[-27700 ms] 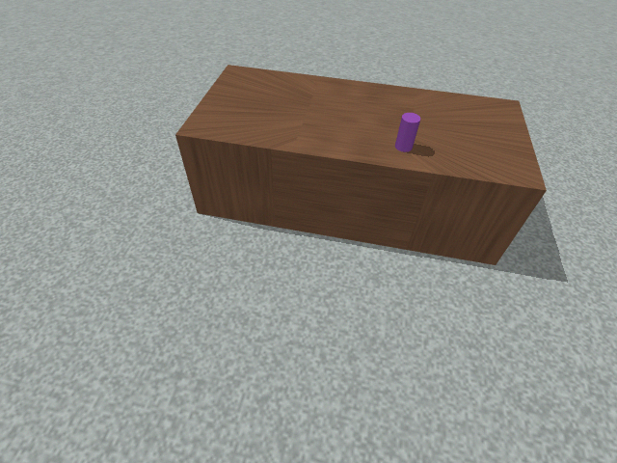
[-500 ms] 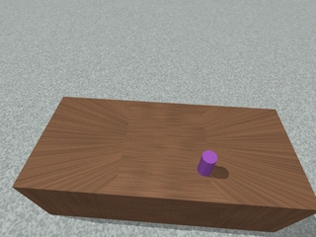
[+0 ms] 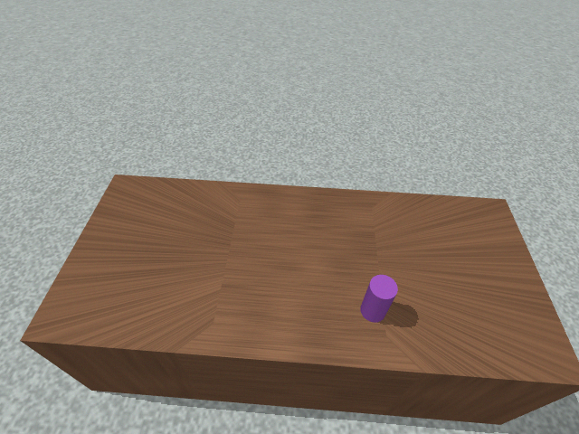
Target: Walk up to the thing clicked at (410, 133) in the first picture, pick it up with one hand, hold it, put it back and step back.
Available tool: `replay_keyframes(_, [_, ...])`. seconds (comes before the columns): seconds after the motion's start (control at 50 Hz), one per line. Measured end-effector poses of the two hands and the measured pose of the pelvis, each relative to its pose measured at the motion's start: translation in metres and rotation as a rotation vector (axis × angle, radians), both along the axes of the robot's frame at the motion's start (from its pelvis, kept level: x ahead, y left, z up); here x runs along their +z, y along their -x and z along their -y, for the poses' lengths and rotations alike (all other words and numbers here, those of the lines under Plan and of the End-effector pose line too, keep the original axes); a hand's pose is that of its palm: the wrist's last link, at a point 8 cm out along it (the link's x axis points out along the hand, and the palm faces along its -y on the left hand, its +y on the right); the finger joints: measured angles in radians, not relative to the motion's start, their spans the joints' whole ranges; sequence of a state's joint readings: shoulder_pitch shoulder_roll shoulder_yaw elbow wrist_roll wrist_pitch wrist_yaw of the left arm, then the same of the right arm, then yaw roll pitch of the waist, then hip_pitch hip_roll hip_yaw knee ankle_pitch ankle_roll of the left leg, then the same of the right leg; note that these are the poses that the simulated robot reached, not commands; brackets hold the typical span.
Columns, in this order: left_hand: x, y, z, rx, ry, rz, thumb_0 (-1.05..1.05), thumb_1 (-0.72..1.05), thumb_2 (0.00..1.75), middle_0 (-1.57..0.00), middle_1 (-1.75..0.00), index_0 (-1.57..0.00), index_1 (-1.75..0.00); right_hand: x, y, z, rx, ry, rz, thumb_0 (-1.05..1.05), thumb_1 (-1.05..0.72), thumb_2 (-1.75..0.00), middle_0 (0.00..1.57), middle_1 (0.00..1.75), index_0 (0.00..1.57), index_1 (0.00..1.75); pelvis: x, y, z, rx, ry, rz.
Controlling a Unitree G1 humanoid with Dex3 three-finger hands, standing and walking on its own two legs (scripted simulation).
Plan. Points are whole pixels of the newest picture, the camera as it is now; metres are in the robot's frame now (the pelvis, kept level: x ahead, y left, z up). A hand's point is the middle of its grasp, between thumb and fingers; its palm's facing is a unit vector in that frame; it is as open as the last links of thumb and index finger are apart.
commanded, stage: stand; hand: right
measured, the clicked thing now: (378, 299) +0.47 -0.20 -0.30
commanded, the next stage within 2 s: step back in 0.08 s
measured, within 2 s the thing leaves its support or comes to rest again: neither
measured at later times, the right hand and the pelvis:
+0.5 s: hand out of the picture -0.03 -0.20 -0.16, palm faces -0.07 +0.90 -0.43, open 7.3 cm; pelvis -0.07 +0.07 -0.02, yaw +1 degrees
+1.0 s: hand out of the picture -0.05 -0.18 -0.16, palm faces +0.02 +0.93 -0.37, open 7.3 cm; pelvis -0.15 +0.09 -0.01, yaw -4 degrees
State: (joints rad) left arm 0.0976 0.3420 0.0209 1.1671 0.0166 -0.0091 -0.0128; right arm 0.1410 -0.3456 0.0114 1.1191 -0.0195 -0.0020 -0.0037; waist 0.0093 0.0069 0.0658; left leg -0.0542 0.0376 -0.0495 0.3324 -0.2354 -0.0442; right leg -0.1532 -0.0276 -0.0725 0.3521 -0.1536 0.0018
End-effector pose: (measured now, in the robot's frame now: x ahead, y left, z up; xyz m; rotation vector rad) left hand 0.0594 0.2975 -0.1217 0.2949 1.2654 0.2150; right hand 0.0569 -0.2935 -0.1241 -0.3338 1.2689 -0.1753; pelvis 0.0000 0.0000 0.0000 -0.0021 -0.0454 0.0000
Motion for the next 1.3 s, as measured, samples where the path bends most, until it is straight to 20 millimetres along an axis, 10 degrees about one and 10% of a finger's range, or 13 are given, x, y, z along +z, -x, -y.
replay_keyframes(0.26, [-0.005,-0.007,-0.026,-0.017,-0.029,0.044,0.01,0.90,0.90,-0.21,-0.30,-0.21,-0.30,0.000,0.001,0.001,-0.013,0.036,0.017,0.00,-0.91,-0.90,0.20,0.30,0.21,0.30,-0.010,0.030,-0.020,-0.002,-0.008,-0.013])
replay_keyframes(0.46, [-0.031,-0.028,-0.077,-0.055,-0.027,0.152,0.01,0.90,0.90,-0.21,-0.30,-0.20,-0.30,0.003,0.073,-0.040,-0.016,0.113,-0.071,0.00,-0.91,-0.90,0.20,0.30,0.20,0.30,-0.027,0.067,-0.065,0.015,0.008,-0.021])
replay_keyframes(0.96, [0.005,0.081,-0.083,-0.112,-0.055,0.129,0.01,0.90,0.90,-0.21,-0.30,-0.21,-0.30,-0.006,0.109,-0.074,-0.048,0.007,0.121,0.01,-0.91,-0.90,0.21,0.30,0.21,0.30,-0.016,0.140,-0.083,-0.072,-0.032,-0.001])
replay_keyframes(1.3, [-0.016,0.162,-0.125,-0.091,0.003,0.136,0.01,0.90,0.90,-0.21,-0.30,-0.20,-0.30,0.026,0.221,-0.106,-0.006,0.115,0.078,0.01,-0.90,-0.90,0.21,0.30,0.21,0.30,-0.014,0.227,-0.121,-0.050,0.029,-0.006])
